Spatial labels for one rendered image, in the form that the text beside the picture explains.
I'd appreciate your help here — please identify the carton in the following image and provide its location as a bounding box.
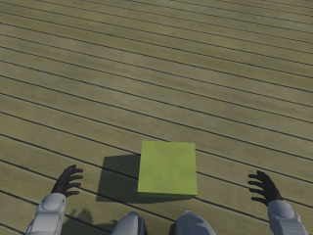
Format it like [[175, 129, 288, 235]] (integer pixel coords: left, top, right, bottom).
[[137, 140, 198, 200]]

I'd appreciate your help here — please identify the right robot forearm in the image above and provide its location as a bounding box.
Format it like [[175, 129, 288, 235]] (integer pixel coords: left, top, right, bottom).
[[267, 200, 309, 235]]

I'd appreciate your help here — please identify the robot right thigh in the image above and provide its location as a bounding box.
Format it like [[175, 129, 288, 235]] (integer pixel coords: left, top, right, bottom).
[[176, 213, 216, 235]]

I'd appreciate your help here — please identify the robot left shin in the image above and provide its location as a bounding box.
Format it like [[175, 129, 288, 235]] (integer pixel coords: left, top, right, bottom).
[[128, 211, 139, 215]]

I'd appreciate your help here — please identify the left robot forearm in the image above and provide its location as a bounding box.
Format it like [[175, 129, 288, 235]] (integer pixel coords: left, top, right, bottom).
[[24, 193, 67, 235]]

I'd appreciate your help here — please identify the robot left hand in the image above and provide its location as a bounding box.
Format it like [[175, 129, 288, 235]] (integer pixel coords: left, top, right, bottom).
[[50, 164, 83, 197]]

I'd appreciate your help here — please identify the robot right hand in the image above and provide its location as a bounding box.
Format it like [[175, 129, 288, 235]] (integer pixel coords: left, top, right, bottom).
[[248, 170, 283, 207]]

